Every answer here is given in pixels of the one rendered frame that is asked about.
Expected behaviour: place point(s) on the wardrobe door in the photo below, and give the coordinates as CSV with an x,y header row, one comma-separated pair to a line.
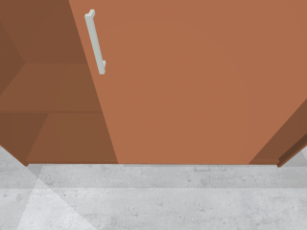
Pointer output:
x,y
291,132
195,81

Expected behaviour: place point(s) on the handle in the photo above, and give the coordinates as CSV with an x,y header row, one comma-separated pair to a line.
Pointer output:
x,y
95,42

